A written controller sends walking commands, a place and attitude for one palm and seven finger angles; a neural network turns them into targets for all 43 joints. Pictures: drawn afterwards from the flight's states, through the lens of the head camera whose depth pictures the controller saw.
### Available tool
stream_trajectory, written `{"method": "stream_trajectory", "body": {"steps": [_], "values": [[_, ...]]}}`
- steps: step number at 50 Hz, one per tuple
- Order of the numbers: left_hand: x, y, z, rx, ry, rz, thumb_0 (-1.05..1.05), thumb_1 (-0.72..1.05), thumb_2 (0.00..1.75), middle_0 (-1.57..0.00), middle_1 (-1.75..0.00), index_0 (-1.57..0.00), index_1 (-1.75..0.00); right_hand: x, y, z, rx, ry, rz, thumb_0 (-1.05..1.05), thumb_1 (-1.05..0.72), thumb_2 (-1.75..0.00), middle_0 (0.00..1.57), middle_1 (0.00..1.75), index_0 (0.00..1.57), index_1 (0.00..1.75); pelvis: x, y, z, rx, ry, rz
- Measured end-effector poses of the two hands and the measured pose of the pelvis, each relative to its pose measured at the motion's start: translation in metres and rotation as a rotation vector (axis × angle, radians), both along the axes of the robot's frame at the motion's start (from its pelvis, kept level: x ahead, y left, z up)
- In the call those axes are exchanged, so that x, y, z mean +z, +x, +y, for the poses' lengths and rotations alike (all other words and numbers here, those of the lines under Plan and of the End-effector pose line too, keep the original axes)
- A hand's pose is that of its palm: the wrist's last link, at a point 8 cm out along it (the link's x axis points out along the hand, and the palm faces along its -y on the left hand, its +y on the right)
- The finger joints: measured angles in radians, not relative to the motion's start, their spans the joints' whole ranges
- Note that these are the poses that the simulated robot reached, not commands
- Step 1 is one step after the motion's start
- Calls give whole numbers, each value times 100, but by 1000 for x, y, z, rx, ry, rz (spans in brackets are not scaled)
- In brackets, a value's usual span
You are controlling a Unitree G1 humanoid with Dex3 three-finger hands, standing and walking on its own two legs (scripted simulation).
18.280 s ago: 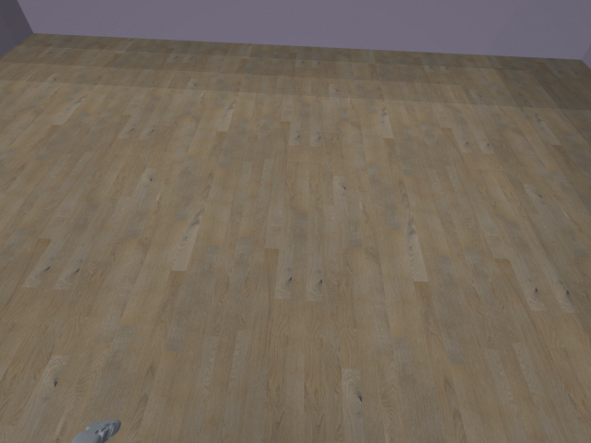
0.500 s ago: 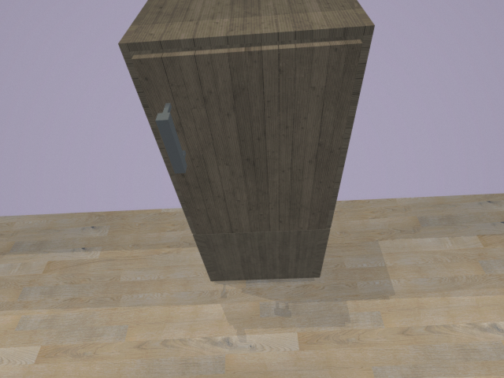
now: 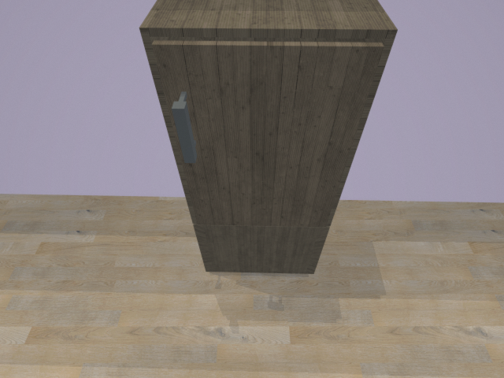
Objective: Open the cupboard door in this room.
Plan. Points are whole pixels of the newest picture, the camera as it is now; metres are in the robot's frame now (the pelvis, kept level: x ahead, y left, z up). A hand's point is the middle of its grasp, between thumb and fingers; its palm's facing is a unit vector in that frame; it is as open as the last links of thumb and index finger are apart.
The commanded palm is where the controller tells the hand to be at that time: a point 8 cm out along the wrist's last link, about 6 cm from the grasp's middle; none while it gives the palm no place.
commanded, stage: look again from close up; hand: left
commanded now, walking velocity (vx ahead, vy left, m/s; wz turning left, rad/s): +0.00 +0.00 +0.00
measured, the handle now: (187, 128) +0.59 +0.19 +0.05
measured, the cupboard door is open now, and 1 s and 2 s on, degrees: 0 0 0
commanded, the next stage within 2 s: shuffle to correct the standing spot in 0.26 s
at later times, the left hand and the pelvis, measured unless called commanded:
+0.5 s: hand out of the picture +0.02 +0.21 -0.17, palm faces +0.01 -0.97 -0.23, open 7.4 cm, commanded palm none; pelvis +0.00 +0.02 +0.00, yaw +0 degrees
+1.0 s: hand out of the picture +0.03 +0.19 -0.19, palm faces +0.07 -0.98 -0.16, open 7.4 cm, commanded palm none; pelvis +0.07 +0.02 +0.00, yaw +0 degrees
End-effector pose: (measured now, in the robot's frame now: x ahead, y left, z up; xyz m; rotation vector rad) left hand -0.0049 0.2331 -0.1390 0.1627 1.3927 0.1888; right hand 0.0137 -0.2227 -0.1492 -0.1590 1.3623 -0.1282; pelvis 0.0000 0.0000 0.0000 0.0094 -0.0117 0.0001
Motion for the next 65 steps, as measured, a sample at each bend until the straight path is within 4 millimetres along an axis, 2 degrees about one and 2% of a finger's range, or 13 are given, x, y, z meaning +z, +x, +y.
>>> {"method": "stream_trajectory", "body": {"steps": [11, 20, 26, 33, 36, 38, 44, 47, 53, 59, 62, 65], "values": [[3, 15, 22, -26, 16, -48, 1, 91, 90, -20, -30, -20, -30, 2, -17, 14, -12, 4, 18, 0, -91, -90, 20, 30, 20, 29, 1, -6, 14, -4, 3, -1], [3, 21, 31, -37, 17, -58, 1, 91, 90, -20, -30, -20, -30, 3, -23, 20, -16, -2, 29, 0, -91, -90, 20, 30, 20, 29, 2, -8, 21, -5, 4, 2], [-4, 16, 27, -29, -2, -26, 1, 91, 90, -20, -30, -20, -30, -1, -26, 24, -25, 6, 46, 0, -91, -90, 20, 30, 20, 29, -3, 0, 22, -6, 4, 5], [-13, 8, 10, -1, -31, 47, 1, 91, 90, -20, -30, -20, -30, -7, -24, 23, -50, 17, 96, 0, -91, -90, 20, 30, 20, 29, -10, 23, 13, -2, -3, 27], [-18, 6, 2, 31, -40, 64, 1, 91, 90, -20, -30, -20, -30, -10, -16, 18, -40, 7, 125, 0, -91, -90, 21, 30, 20, 29, -14, 34, 8, 17, -14, 35], [-20, 1, -3, 62, -49, 76, 1, 91, 90, -20, -30, -20, -30, -7, -2, 15, -18, -8, 138, 0, -91, -90, 21, 30, 20, 29, -15, 41, 9, 31, -19, 36], [-27, -15, -13, 97, -100, 194, 1, 91, 90, -20, -30, -20, -30, -1, 71, 15, 11, -69, 9, 1, -92, -90, 20, 30, 20, 29, -17, 62, 21, 10, -28, 19], [-23, -1, -7, 78, -101, 210, 1, 91, 90, -20, -30, -20, -30, 9, 98, 17, -3, -75, -76, 1, -92, -90, 20, 30, 20, 29, -10, 71, 24, -14, -16, 8], [-9, 68, 12, 41, -34, 45, 1, 91, 90, -20, -30, -20, -30, 20, 126, 12, 26, -72, -118, 0, -93, -90, 21, 30, 21, 29, 3, 72, 19, 11, -26, 15], [6, 125, 11, 0, 34, -114, 1, 91, 90, -20, -30, -20, -30, 12, 127, -10, 29, -39, -112, 0, -92, -90, 21, 30, 21, 30, 2, 67, -4, 15, -16, 14], [8, 138, 2, -27, 72, -173, 0, 91, 90, -20, -30, -20, -30, -3, 123, -26, 13, -10, -111, 0, -92, -90, 21, 30, 21, 30, -7, 68, -20, 10, 12, 13], [10, 139, -12, -53, 87, -183, 0, 91, 90, -20, -30, -20, -30, -15, 116, -40, -14, 9, -98, 0, -91, -90, 21, 30, 21, 30, -13, 66, -31, 10, 13, 11]]}}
